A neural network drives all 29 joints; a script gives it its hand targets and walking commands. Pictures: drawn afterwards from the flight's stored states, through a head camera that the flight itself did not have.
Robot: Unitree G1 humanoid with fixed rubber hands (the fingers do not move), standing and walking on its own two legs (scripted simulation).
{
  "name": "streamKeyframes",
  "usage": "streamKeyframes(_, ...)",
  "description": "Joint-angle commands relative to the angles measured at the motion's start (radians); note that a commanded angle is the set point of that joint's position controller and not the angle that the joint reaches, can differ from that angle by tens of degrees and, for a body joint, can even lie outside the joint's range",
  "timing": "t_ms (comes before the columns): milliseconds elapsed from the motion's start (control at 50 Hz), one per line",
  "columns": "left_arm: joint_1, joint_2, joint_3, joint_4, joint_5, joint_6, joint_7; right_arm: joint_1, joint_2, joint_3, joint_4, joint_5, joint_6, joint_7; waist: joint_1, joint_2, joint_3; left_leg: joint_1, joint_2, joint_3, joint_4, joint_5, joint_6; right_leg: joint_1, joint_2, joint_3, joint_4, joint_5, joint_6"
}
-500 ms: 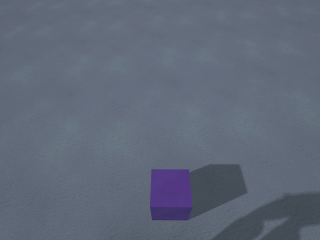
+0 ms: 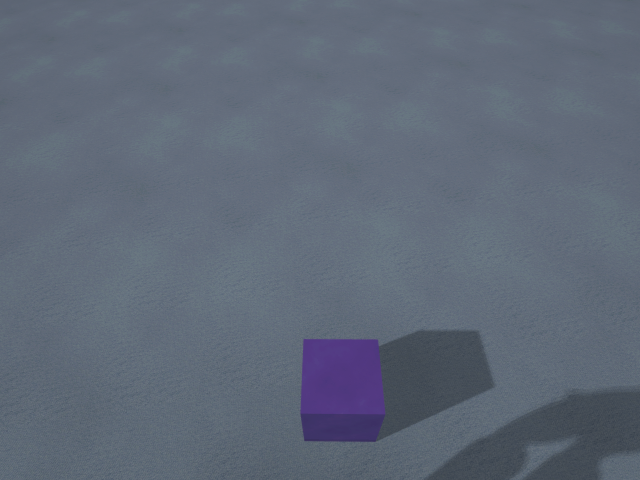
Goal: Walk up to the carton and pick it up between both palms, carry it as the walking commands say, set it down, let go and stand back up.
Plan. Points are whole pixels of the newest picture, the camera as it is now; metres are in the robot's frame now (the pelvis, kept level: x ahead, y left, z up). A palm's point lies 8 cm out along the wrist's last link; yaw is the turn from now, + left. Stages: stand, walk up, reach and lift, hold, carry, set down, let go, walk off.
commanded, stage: walk up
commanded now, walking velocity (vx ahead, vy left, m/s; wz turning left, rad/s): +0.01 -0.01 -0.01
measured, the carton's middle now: (340, 391) +0.46 -0.01 -0.65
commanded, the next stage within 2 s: stand in 0.98 s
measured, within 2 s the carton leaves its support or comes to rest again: neither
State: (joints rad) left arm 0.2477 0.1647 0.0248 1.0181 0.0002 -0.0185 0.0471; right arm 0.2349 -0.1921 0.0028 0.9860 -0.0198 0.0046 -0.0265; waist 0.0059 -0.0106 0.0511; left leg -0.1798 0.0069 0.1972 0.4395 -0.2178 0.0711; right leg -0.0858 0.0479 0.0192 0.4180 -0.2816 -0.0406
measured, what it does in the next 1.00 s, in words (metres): stands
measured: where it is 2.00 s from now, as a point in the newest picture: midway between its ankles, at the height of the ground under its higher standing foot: outside the picture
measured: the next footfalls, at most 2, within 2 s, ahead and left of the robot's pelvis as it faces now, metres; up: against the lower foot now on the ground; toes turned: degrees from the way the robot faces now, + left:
none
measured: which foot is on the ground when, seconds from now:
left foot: down 0.00-1.00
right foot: down 0.00-1.00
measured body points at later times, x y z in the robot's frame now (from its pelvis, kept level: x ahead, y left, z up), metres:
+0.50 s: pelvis +0.00 -0.03 +0.00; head +0.00 -0.03 +0.45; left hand +0.04 +0.20 -0.16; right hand +0.05 -0.27 -0.15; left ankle +0.02 +0.06 -0.74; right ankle -0.01 -0.12 -0.74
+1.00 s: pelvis +0.02 -0.03 +0.00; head +0.04 -0.02 +0.45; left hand +0.06 +0.20 -0.16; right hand +0.07 -0.27 -0.14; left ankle +0.02 +0.06 -0.74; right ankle -0.01 -0.12 -0.74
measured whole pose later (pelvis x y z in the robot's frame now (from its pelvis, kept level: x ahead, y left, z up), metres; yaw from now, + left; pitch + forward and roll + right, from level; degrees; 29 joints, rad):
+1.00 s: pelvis +0.02 -0.03 +0.00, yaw -1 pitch -1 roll +0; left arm 0.25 0.17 0.02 1.02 0.00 0.00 0.04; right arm 0.23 -0.19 0.00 0.99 -0.02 0.01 -0.03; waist 0.01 -0.02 0.05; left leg -0.18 0.05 0.20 0.44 -0.24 0.03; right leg -0.14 0.06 0.04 0.42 -0.26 -0.05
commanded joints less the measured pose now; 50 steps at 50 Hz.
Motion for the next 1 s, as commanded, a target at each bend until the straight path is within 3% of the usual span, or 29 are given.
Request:
streamKeyframes(0,0.021,0.148,-0.005,-0.003,0.016,-0.026,-0.019,0.012,-0.148,-0.034,-0.018,-0.009,-0.04,0.002,0.001,0.015,-0.067,0.116,0.159,-0.189,-0.134,0.091,-0.016,-0.144,-0.122,0.086,-0.067,0.177,-0.043)
streamKeyframes(20,0.053,0.141,-0.011,0.006,0.009,-0.025,-0.016,-0.008,-0.15,-0.037,-0.016,-0.009,-0.039,0.005,0.005,0.039,-0.062,0.131,0.167,-0.183,-0.126,0.143,-0.015,-0.144,-0.117,0.094,-0.078,0.192,-0.05)
streamKeyframes(120,0.045,0.142,-0.009,0.007,0.017,-0.03,-0.014,-0.007,-0.156,-0.04,-0.016,-0.005,-0.039,0.006,0.002,-0.007,-0.081,0.124,0.167,-0.19,-0.122,0.118,-0.012,-0.135,-0.122,0.107,-0.091,0.191,-0.055)
streamKeyframes(140,0.031,0.099,-0.006,0.016,0.016,-0.005,-0.011,-0.001,-0.114,-0.039,-0.011,-0.009,-0.024,0.003,0.003,-0.062,-0.043,0.115,0.186,-0.203,-0.129,0.128,-0.018,-0.173,-0.108,0.075,-0.056,0.143,-0.05)
streamKeyframes(180,0.044,0.132,0.019,-0.023,0.027,0.02,-0.012,0.055,-0.219,-0.073,-0.01,-0.018,-0.002,-0.021,-0.017,-0.007,-0.035,0.158,0.367,-0.392,-0.165,0.075,0.054,-0.333,-0.063,0.017,0.113,-0.054,-0.004)
streamKeyframes(200,0.059,0.104,0.019,-0.025,0.023,0.028,-0.015,0.062,-0.227,-0.077,-0.011,-0.025,-0.005,-0.024,-0.013,0.11,-0.02,0.126,0.43,-0.434,-0.206,0.139,0.082,-0.364,-0.068,0.013,0.225,-0.146,0.027)
streamKeyframes(220,0.066,0.096,0.009,-0.026,0.019,0.031,-0.018,0.028,-0.191,-0.057,-0.026,-0.027,-0.009,-0.012,-0.01,0.142,-0.034,0.071,0.391,-0.397,-0.25,0.048,0.084,-0.288,-0.089,0.024,0.258,-0.148,0.018)
streamKeyframes(260,0.066,0.106,-0.002,-0.006,0.024,0.015,-0.026,-0.063,-0.174,-0.049,-0.047,-0.025,-0.008,-0.007,0.036,0.097,-0.03,-0.018,0.281,-0.271,-0.238,-0.164,0.047,-0.197,-0.091,0.029,0.135,-0.027,-0.005)
streamKeyframes(300,0.059,0.099,-0.009,0.002,0.031,-0.007,-0.023,-0.099,-0.134,-0.04,-0.041,-0.012,-0.002,-0.003,0.032,0.057,-0.004,-0.003,0.17,-0.158,-0.133,-0.107,-0.014,-0.211,-0.126,0.101,-0.08,0.06,-0.029)
streamKeyframes(320,0.073,0.111,0.003,0.016,0.023,0.009,-0.016,-0.067,-0.114,-0.042,-0.042,-0.008,0.002,-0.002,0.009,-0.055,-0.028,0.043,0.175,-0.163,-0.098,-0.068,-0.019,-0.195,-0.114,0.107,-0.076,0.12,-0.052)
streamKeyframes(340,0.048,0.12,0.008,-0.013,0.023,0.015,-0.014,-0.005,-0.131,-0.048,-0.029,-0.009,0.005,-0.003,-0.015,-0.002,-0.013,0.049,0.177,-0.172,-0.106,-0.08,-0.011,-0.223,-0.117,0.111,-0.051,0.129,-0.043)
streamKeyframes(360,0.038,0.148,0.018,-0.033,0.028,0.016,-0.024,0.004,-0.183,-0.068,-0.028,-0.018,0.009,-0.014,-0.024,-0.06,-0.048,0.125,0.237,-0.236,-0.054,0.001,0.015,-0.307,-0.107,0.093,-0.009,0.125,-0.032)
streamKeyframes(380,0.032,0.132,0.009,-0.041,0.026,0.017,-0.02,0.02,-0.187,-0.066,-0.034,-0.019,0.01,-0.007,-0.011,-0.02,-0.061,0.101,0.241,-0.241,-0.069,0.016,0.017,-0.294,-0.105,0.076,0.007,0.105,-0.031)
streamKeyframes(400,0.041,0.104,0.0,-0.021,0.023,0.02,-0.019,-0.006,-0.175,-0.059,-0.026,-0.023,0.008,-0.002,-0.013,0.053,-0.029,0.059,0.224,-0.221,-0.114,-0.111,0.006,-0.298,-0.108,0.101,-0.037,0.01,-0.036)
streamKeyframes(420,0.056,0.096,-0.001,-0.018,0.027,0.012,-0.021,-0.007,-0.133,-0.045,-0.017,-0.022,0.013,0.002,0.003,0.057,-0.02,0.023,0.168,-0.165,-0.109,-0.148,-0.009,-0.249,-0.127,0.124,-0.097,-0.045,-0.041)
streamKeyframes(440,0.057,0.115,-0.003,-0.007,0.029,0.008,-0.019,-0.005,-0.128,-0.041,-0.016,-0.011,0.01,0.005,0.004,-0.023,-0.001,0.032,0.129,-0.145,-0.082,-0.117,-0.029,-0.266,-0.146,0.168,-0.151,-0.056,-0.05)
streamKeyframes(480,0.024,0.154,0.002,-0.038,0.035,0.002,-0.017,0.019,-0.097,-0.036,-0.017,-0.013,0.015,0.006,-0.02,-0.047,0.008,0.078,0.071,-0.112,-0.009,-0.028,-0.044,-0.297,-0.188,0.262,-0.233,-0.097,-0.074)
streamKeyframes(540,0.016,0.131,-0.006,-0.031,0.034,-0.008,-0.013,0.077,-0.084,-0.039,-0.001,-0.006,0.005,0.01,-0.031,-0.032,-0.025,0.077,0.072,-0.134,-0.043,0.012,-0.042,-0.223,-0.185,0.231,-0.186,0.044,-0.069)
streamKeyframes(600,0.04,0.149,-0.004,-0.012,0.028,-0.007,-0.01,0.03,-0.101,-0.045,-0.008,0.002,-0.004,0.009,-0.002,-0.112,-0.057,0.095,0.097,-0.123,-0.046,0.058,-0.041,-0.168,-0.171,0.203,-0.187,0.139,-0.07)
streamKeyframes(660,0.027,0.125,-0.003,-0.022,0.023,-0.007,-0.008,0.069,-0.076,-0.041,0.01,0.001,-0.013,0.004,-0.008,-0.062,-0.074,0.095,0.099,-0.118,-0.057,0.081,-0.044,-0.135,-0.162,0.191,-0.159,0.194,-0.078)
streamKeyframes(700,0.024,0.128,-0.007,-0.012,0.023,-0.01,-0.011,0.069,-0.093,-0.044,-0.011,-0.002,-0.012,0.001,0.002,-0.038,-0.1,0.115,0.114,-0.127,-0.077,0.107,-0.043,-0.11,-0.152,0.161,-0.108,0.347,-0.07)
streamKeyframes(720,0.02,0.139,0.0,-0.03,0.027,-0.008,-0.01,0.064,-0.094,-0.037,-0.011,-0.002,-0.011,0.001,0.003,-0.091,-0.116,0.127,0.12,-0.124,-0.078,0.104,-0.037,-0.119,-0.134,0.144,-0.09,0.312,-0.071)
streamKeyframes(780,0.058,0.116,0.001,-0.002,0.024,-0.002,-0.005,0.038,-0.096,-0.036,-0.005,-0.005,-0.015,0.001,0.01,-0.013,-0.115,0.133,0.153,-0.139,-0.099,0.246,-0.041,-0.094,-0.107,0.097,-0.051,0.352,-0.051)
streamKeyframes(800,0.044,0.12,-0.001,-0.023,0.016,-0.006,-0.008,0.058,-0.113,-0.038,0.002,0.002,-0.018,-0.002,0.009,0.055,-0.125,0.12,0.153,-0.15,-0.095,0.248,-0.042,-0.09,-0.117,0.104,-0.053,0.323,-0.049)
streamKeyframes(860,0.057,0.128,0.0,-0.007,0.013,-0.006,-0.001,0.038,-0.125,-0.04,-0.01,0.003,-0.02,-0.004,0.029,-0.004,-0.136,0.127,0.174,-0.164,-0.1,0.298,-0.029,-0.039,-0.109,0.079,-0.049,0.375,-0.048)
streamKeyframes(900,0.057,0.128,0.002,-0.01,0.017,-0.005,-0.004,0.062,-0.117,-0.032,0.002,0.007,-0.021,-0.005,0.013,0.047,-0.174,0.148,0.159,-0.143,-0.091,0.293,-0.034,-0.025,-0.116,0.096,-0.041,0.387,-0.052)
streamKeyframes(920,0.068,0.117,0.003,0.001,0.02,-0.005,-0.006,0.065,-0.107,-0.035,-0.003,0.002,-0.017,-0.008,0.018,0.021,-0.15,0.133,0.162,-0.143,-0.082,0.278,-0.036,-0.04,-0.116,0.087,-0.043,0.388,-0.043)
streamKeyframes(940,0.048,0.128,0.004,-0.005,0.018,-0.004,-0.008,0.055,-0.119,-0.034,-0.001,0.004,-0.017,-0.008,0.011,0.07,-0.15,0.134,0.151,-0.14,-0.097,0.265,-0.033,-0.031,-0.126,0.097,-0.037,0.408,-0.055)
streamKeyframes(980,0.066,0.114,-0.005,0.0,0.019,0.0,-0.005,0.057,-0.114,-0.037,-0.014,0.005,-0.015,-0.007,0.024,0.015,-0.11,0.127,0.159,-0.139,-0.096,0.233,-0.042,-0.073,-0.115,0.097,-0.051,0.37,-0.047)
